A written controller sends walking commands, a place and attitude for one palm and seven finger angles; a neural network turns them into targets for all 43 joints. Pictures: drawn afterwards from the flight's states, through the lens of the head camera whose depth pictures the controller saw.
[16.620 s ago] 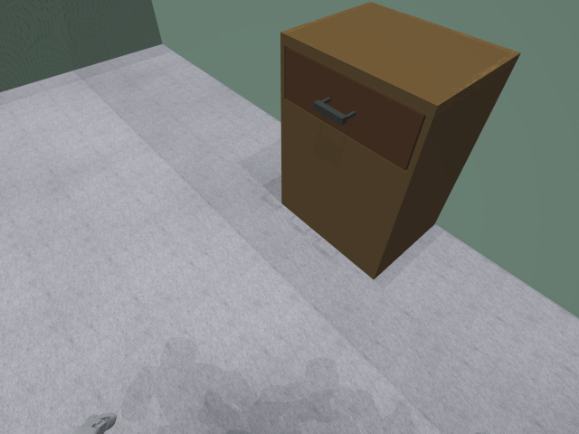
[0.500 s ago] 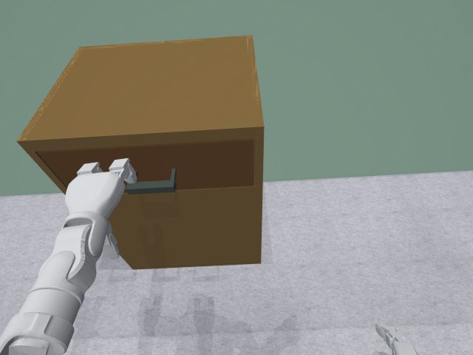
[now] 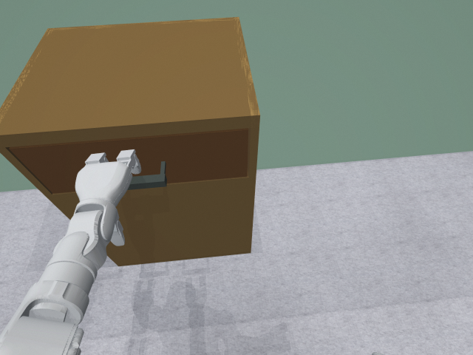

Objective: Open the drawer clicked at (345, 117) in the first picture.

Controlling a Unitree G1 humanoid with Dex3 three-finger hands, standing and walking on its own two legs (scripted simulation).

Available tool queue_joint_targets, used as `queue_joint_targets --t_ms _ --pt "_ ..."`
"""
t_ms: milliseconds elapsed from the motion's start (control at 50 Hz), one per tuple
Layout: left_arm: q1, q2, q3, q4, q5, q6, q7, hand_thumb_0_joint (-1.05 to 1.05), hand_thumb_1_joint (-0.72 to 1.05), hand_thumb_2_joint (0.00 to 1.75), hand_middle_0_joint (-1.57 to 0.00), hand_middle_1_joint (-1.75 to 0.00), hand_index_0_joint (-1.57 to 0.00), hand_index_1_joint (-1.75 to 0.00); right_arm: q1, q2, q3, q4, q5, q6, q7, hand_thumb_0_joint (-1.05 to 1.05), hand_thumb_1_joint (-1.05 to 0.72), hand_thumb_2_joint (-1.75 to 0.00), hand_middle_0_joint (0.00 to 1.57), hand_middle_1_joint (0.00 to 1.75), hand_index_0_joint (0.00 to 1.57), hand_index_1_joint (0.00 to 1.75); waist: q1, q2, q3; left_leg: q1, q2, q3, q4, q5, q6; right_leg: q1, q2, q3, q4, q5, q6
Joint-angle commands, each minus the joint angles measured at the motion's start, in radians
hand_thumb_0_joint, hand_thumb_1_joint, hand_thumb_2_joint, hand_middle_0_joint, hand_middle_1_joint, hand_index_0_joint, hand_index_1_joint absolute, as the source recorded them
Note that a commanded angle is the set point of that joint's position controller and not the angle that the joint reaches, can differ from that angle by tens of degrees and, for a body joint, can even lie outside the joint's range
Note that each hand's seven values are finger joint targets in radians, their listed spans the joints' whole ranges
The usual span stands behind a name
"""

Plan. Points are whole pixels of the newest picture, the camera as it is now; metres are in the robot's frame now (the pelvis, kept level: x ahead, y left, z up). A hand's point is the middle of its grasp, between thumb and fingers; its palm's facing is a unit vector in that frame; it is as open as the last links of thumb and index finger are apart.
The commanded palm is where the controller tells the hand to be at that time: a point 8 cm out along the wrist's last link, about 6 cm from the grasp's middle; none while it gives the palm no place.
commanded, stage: move the hooked fingers above the handle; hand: left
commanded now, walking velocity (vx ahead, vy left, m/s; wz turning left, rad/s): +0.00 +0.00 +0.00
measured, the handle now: (141, 175) +0.51 +0.26 -0.08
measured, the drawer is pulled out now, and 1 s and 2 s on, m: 0.00 0.00 0.00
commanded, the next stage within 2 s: none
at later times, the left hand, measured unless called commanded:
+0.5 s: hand (139, 179) +0.46 +0.23 -0.03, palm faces -0.06 -0.04 -1.00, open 13.9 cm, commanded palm +0.45 +0.24 +0.03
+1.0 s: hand (133, 181) +0.46 +0.25 -0.04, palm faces -0.08 -0.05 -1.00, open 13.9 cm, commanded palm +0.46 +0.25 +0.02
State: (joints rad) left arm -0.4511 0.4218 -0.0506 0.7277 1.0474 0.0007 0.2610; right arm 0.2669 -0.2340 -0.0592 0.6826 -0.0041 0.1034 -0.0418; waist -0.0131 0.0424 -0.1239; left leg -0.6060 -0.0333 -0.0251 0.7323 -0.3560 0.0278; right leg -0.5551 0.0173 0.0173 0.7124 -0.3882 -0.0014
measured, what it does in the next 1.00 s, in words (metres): stands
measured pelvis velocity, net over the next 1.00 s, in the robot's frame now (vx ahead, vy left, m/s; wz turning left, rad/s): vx -0.01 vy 0.00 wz -0.01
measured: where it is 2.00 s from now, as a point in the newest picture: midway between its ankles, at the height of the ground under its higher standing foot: outside the picture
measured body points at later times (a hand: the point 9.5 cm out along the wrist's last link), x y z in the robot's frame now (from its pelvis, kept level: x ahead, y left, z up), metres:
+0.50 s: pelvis -0.02 +0.00 -0.03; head +0.09 +0.01 +0.41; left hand +0.45 +0.23 +0.03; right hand -0.01 -0.28 -0.15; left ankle -0.01 +0.10 -0.71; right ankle -0.03 -0.12 -0.71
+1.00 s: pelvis -0.01 +0.00 -0.03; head +0.10 +0.01 +0.40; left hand +0.46 +0.25 +0.02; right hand +0.00 -0.28 -0.15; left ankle -0.01 +0.10 -0.71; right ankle -0.03 -0.12 -0.71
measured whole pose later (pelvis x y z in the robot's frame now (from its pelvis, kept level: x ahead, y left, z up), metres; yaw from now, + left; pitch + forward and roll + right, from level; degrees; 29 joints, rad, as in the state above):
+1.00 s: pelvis -0.01 +0.00 -0.03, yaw -1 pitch +24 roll -3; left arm -0.78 0.55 0.01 1.10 1.10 -0.12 0.36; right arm 0.33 -0.25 -0.05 0.73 -0.03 0.08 -0.03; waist -0.12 0.04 -0.18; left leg -0.96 -0.01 -0.06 0.97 -0.42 0.02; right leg -0.88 0.05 -0.02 0.90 -0.44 -0.01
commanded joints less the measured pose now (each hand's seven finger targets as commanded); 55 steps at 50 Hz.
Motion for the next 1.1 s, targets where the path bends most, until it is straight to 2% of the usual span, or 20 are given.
queue_joint_targets --t_ms 0,60,100,220,260,320,380,440,480,560,580,660,700,740,760,780,840,960,980,1080 --pt "-0.455 0.262 0.123 -0.147 0.036 -0.078 0.094 0.0 -0.5 0.3 -0.3 -1.2 -0.3 -1.2 0.06 -0.148 -0.053 -0.083 -0.007 -0.023 -0.008 0.0 -0.9 -0.9 0.2 0.3 0.2 0.3 -0.03 0.03 -0.308 0.247 0.014 -0.002 -0.017 0.418 0.008 -0.018 0.038 -0.057 -0.021 0.314 -0.047" --pt "-0.45 0.293 0.172 -0.084 0.057 -0.067 0.157 0.0 -0.5 0.3 -0.3 -1.2 -0.3 -1.2 0.066 -0.149 -0.055 -0.078 -0.017 -0.02 0.009 0.0 -0.9 -0.9 0.2 0.3 0.2 0.3 -0.007 0.054 -0.34 0.2 0.011 -0.002 0.005 0.423 -0.001 -0.037 0.042 -0.065 0.014 0.303 -0.056" --pt "-0.454 0.271 0.154 -0.031 0.062 -0.035 0.185 0.0 -0.5 0.3 -0.3 -1.2 -0.3 -1.2 0.075 -0.151 -0.056 -0.079 -0.018 -0.018 0.021 0.0 -0.9 -0.9 0.2 0.3 0.2 0.3 -0.014 0.06 -0.357 0.191 0.013 0.0 0.016 0.421 -0.004 -0.058 0.045 -0.069 0.025 0.3 -0.055" --pt "-0.599 0.264 0.088 0.098 0.051 0.036 0.17 0.0 -0.5 0.3 -0.3 -1.2 -0.3 -1.2 0.118 -0.17 -0.058 -0.064 -0.01 -0.015 0.022 0.0 -0.9 -0.9 0.2 0.3 0.2 0.3 -0.078 -0.004 -0.391 0.13 0.009 0.018 0.031 0.324 0.013 -0.049 0.044 -0.051 0.007 0.295 -0.037" --pt "-0.672 0.255 0.066 0.117 0.04 0.021 0.149 0.0 -0.5 0.3 -0.3 -1.2 -0.3 -1.2 0.136 -0.174 -0.058 -0.053 -0.012 -0.019 0.014 0.0 -0.9 -0.9 0.2 0.3 0.2 0.3 -0.11 -0.021 -0.381 0.127 0.012 0.008 0.04 0.295 0.017 -0.077 0.044 -0.048 0.001 0.269 -0.034" --pt "-0.751 0.246 0.044 0.082 0.042 -0.04 0.131 0.0 -0.5 0.3 -0.3 -1.2 -0.3 -1.2 0.163 -0.171 -0.063 -0.036 -0.018 -0.032 0.005 0.0 -0.9 -0.9 0.2 0.3 0.2 0.3 -0.131 0.032 -0.428 0.17 0.018 -0.005 0.071 0.298 0.02 -0.141 0.045 -0.043 0.016 0.246 -0.033" --pt "-0.757 0.289 0.081 0.12 0.052 -0.082 0.141 0.0 -0.5 0.3 -0.3 -1.2 -0.3 -1.2 0.185 -0.172 -0.057 -0.016 -0.026 -0.037 0.003 0.0 -0.9 -0.9 0.2 0.3 0.2 0.3 -0.125 0.075 -0.421 0.133 0.02 -0.016 0.099 0.294 0.016 -0.199 0.047 -0.049 0.048 0.22 -0.039" --pt "-0.731 0.37 0.145 0.232 0.064 -0.061 0.177 0.0 -0.5 0.3 -0.3 -1.2 -0.3 -1.2 0.191 -0.181 -0.043 -0.003 -0.031 -0.03 0.012 0.0 -0.9 -0.9 0.2 0.3 0.2 0.3 -0.112 0.06 -0.381 0.013 0.014 -0.003 0.125 0.261 0.02 -0.211 0.048 -0.048 0.075 0.215 -0.039" --pt "-0.741 0.464 0.201 0.26 0.076 -0.03 0.199 0.0 -0.5 0.3 -0.3 -1.2 -0.3 -1.2 0.191 -0.191 -0.034 -0.007 -0.035 -0.022 0.018 0.0 -0.9 -0.9 0.2 0.3 0.2 0.3 -0.094 0.076 -0.419 -0.04 0.008 0.003 0.137 0.267 0.019 -0.183 0.046 -0.047 0.103 0.236 -0.038" --pt "-0.665 0.51 0.239 0.256 0.073 0.026 0.202 0.0 -0.5 0.3 -0.3 -1.2 -0.3 -1.2 0.192 -0.196 -0.035 -0.027 -0.04 -0.004 0.033 0.0 -0.9 -0.9 0.2 0.3 0.2 0.3 -0.051 0.094 -0.57 -0.011 0.003 0.025 0.159 0.382 0.015 -0.078 0.053 -0.041 0.129 0.379 -0.034" --pt "-0.679 0.497 0.222 0.24 0.069 0.033 0.199 0.0 -0.5 0.3 -0.3 -1.2 -0.3 -1.2 0.207 -0.197 -0.038 -0.028 -0.035 0.001 0.032 0.0 -0.9 -0.9 0.2 0.3 0.2 0.3 -0.07 0.072 -0.585 0.0 0.007 0.028 0.157 0.394 0.018 -0.062 0.053 -0.041 0.12 0.403 -0.029" --pt "-0.641 0.512 0.222 0.26 0.038 0.059 0.168 0.0 -0.5 0.3 -0.3 -1.2 -0.3 -1.2 0.192 -0.199 -0.031 -0.029 -0.022 0.017 0.023 0.0 -0.9 -0.9 0.2 0.3 0.2 0.3 -0.075 -0.026 -0.502 -0.076 0.001 0.044 0.129 0.316 0.031 0.015 0.047 -0.02 0.073 0.406 -0.015" --pt "-0.686 0.45 0.162 0.229 0.03 0.03 0.137 0.0 -0.5 0.3 -0.3 -1.2 -0.3 -1.2 0.204 -0.197 -0.036 -0.028 -0.013 0.007 0.015 0.0 -0.9 -0.9 0.2 0.3 0.2 0.3 -0.106 0.001 -0.461 -0.054 0.006 0.042 0.115 0.27 0.034 -0.025 0.045 -0.02 0.052 0.356 -0.014" --pt "-0.699 0.449 0.156 0.203 0.033 -0.019 0.107 0.0 -0.5 0.3 -0.3 -1.2 -0.3 -1.2 0.217 -0.198 -0.042 -0.016 -0.013 -0.004 0.004 0.0 -0.9 -0.9 0.2 0.3 0.2 0.3 -0.121 -0.006 -0.457 -0.022 0.014 0.033 0.119 0.266 0.037 -0.054 0.046 -0.019 0.045 0.332 -0.014" --pt "-0.735 0.395 0.112 0.168 0.033 -0.05 0.094 0.0 -0.5 0.3 -0.3 -1.2 -0.3 -1.2 0.216 -0.191 -0.046 -0.019 -0.015 -0.01 -0.002 0.0 -0.9 -0.9 0.2 0.3 0.2 0.3 -0.142 0.019 -0.462 0.015 0.018 0.024 0.124 0.278 0.036 -0.094 0.048 -0.02 0.044 0.322 -0.017" --pt "-0.746 0.378 0.101 0.142 0.031 -0.081 0.089 0.0 -0.5 0.3 -0.3 -1.2 -0.3 -1.2 0.227 -0.187 -0.05 -0.011 -0.016 -0.018 -0.003 0.0 -0.9 -0.9 0.2 0.3 0.2 0.3 -0.139 0.062 -0.463 0.045 0.021 0.02 0.127 0.274 0.032 -0.128 0.049 -0.024 0.044 0.292 -0.02" --pt "-0.74 0.306 0.058 0.16 0.036 -0.134 0.089 0.0 -0.5 0.3 -0.3 -1.2 -0.3 -1.2 0.232 -0.177 -0.054 0.003 -0.021 -0.032 -0.007 0.0 -0.9 -0.9 0.2 0.3 0.2 0.3 -0.159 0.065 -0.398 0.048 0.027 0.0 0.142 0.236 0.028 -0.235 0.053 -0.037 0.051 0.203 -0.025" --pt "-0.762 0.4 0.155 0.224 0.049 -0.106 0.175 0.0 -0.5 0.3 -0.3 -1.2 -0.3 -1.2 0.229 -0.187 -0.043 0.011 -0.032 -0.027 0.013 0.0 -0.9 -0.9 0.2 0.3 0.2 0.3 -0.13 0.111 -0.418 0.014 0.022 -0.009 0.168 0.287 0.018 -0.277 0.055 -0.055 0.102 0.213 -0.038" --pt "-0.757 0.451 0.189 0.231 0.056 -0.088 0.192 0.0 -0.5 0.3 -0.3 -1.2 -0.3 -1.2 0.227 -0.195 -0.039 0.005 -0.034 -0.024 0.017 0.0 -0.9 -0.9 0.2 0.3 0.2 0.3 -0.116 0.126 -0.436 0.006 0.02 -0.007 0.17 0.293 0.016 -0.268 0.054 -0.057 0.111 0.217 -0.037" --pt "-0.789 0.522 0.219 0.207 0.075 0.005 0.225 0.0 -0.5 0.3 -0.3 -1.2 -0.3 -1.2 0.215 -0.206 -0.031 -0.015 -0.036 -0.001 0.028 0.0 -0.9 -0.9 0.2 0.3 0.2 0.3 -0.101 0.137 -0.565 0.046 0.015 0.004 0.175 0.391 0.012 -0.177 0.059 -0.058 0.127 0.321 -0.031"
